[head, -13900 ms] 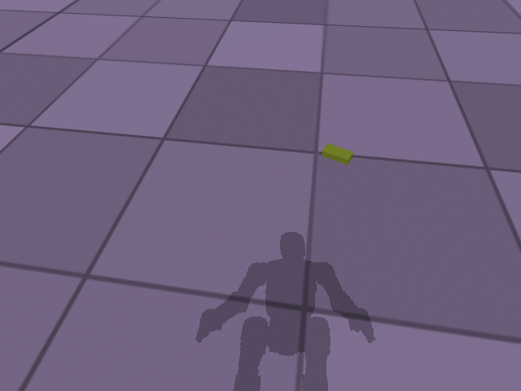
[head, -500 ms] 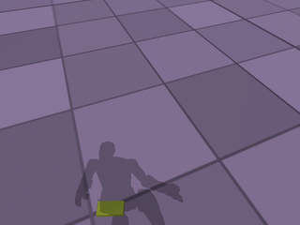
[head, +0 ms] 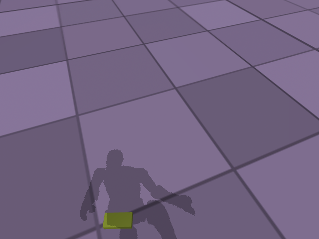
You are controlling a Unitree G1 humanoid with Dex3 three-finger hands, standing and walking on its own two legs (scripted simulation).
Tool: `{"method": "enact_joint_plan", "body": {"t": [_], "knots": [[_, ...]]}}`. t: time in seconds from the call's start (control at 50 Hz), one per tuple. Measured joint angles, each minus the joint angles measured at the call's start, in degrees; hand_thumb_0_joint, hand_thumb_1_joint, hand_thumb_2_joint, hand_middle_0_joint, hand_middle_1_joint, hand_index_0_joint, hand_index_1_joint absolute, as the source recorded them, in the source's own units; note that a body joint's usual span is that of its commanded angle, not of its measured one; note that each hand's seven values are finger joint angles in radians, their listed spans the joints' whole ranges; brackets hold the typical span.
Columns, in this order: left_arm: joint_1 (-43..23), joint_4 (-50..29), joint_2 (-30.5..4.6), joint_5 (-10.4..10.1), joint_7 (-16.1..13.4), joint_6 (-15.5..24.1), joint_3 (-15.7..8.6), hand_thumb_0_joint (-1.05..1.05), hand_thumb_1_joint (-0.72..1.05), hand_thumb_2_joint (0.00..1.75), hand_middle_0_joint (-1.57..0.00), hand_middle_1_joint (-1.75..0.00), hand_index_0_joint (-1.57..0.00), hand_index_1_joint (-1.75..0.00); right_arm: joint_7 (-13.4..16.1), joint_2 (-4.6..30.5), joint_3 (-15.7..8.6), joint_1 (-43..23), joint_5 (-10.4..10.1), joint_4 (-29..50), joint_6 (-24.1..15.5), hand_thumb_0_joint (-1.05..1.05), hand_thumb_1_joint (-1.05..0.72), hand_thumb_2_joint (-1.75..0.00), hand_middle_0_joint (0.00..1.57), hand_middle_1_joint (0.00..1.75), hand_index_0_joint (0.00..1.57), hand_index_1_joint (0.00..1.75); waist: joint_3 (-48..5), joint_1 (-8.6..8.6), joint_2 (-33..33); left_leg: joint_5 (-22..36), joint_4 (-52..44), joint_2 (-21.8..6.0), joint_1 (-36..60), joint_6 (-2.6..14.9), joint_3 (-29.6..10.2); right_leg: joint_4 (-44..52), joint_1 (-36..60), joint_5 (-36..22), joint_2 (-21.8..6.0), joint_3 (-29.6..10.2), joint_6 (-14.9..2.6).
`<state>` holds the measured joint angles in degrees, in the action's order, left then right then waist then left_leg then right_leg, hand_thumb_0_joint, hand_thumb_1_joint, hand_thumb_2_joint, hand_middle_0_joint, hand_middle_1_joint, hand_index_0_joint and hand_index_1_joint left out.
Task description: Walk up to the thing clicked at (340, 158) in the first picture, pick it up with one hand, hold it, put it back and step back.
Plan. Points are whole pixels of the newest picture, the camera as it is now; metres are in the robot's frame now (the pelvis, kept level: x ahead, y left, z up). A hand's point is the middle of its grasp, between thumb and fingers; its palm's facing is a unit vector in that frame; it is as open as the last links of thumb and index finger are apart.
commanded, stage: stand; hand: left
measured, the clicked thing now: (118, 220) +0.36 +0.27 -0.76
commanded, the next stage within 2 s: walk up in 0.78 s
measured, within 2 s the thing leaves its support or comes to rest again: neither
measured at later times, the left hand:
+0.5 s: hand out of the picture +0.06 +0.25 -0.16, palm faces -0.03 -0.94 -0.34, open 7.4 cm
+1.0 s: hand out of the picture +0.03 +0.31 -0.15, palm faces +0.00 -0.88 -0.47, open 7.4 cm
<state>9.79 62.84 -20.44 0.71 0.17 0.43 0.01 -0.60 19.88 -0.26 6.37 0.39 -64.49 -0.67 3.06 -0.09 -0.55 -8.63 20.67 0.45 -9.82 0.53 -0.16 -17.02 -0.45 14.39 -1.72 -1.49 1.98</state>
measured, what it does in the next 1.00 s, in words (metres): lifts its left foot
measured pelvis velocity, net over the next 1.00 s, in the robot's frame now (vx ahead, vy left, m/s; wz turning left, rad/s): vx -0.03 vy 0.02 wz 0.03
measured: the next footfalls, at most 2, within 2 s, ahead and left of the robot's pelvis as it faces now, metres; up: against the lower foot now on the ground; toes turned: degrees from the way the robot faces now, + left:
left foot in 1.14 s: -0.04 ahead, +0.18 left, +0.00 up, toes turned +1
right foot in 1.46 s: -0.04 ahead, -0.05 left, +0.00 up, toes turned +1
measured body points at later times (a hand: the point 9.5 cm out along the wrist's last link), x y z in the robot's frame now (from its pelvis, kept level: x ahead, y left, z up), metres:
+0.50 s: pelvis +0.00 +0.00 +0.00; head +0.01 +0.01 +0.45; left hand +0.06 +0.30 -0.14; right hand +0.07 -0.30 -0.13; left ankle +0.03 +0.11 -0.75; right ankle -0.05 -0.14 -0.75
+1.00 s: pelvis -0.03 +0.02 -0.02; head +0.01 +0.01 +0.43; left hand +0.03 +0.35 -0.12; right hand +0.08 -0.31 -0.14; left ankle -0.02 +0.14 -0.70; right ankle -0.05 -0.14 -0.75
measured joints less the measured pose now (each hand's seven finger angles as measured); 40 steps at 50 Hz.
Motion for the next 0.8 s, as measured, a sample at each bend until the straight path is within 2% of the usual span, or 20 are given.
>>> {"method": "enact_joint_plan", "body": {"t": [0.6,0.8], "knots": [[-0.32,-0.22,-0.21,-0.04,-0.01,0.06,0.07,0.0,0.9,0.9,-0.2,-0.3,-0.2,-0.3,0.09,-0.08,0.12,0.01,-0.03,-0.18,-0.15,0.01,-0.9,-0.9,0.2,0.3,0.21,0.3,-0.04,0.11,-0.09,0.17,-0.19,-0.06,0.31,-0.06,0.09,-0.04,0.16,-0.09,0.04,-0.1,-0.02],[-0.12,-0.35,-0.15,-0.29,-0.09,-0.01,0.02,0.0,0.9,0.9,-0.2,-0.3,-0.2,-0.3,-0.31,0.08,-0.6,0.2,0.46,0.2,0.44,0.01,-0.9,-0.9,0.2,0.3,0.21,0.3,-0.01,0.09,-0.03,0.33,0.07,0.0,-0.24,-0.01,0.03,-0.85,-0.61,0.07,0.0,-0.04,-0.04]]}}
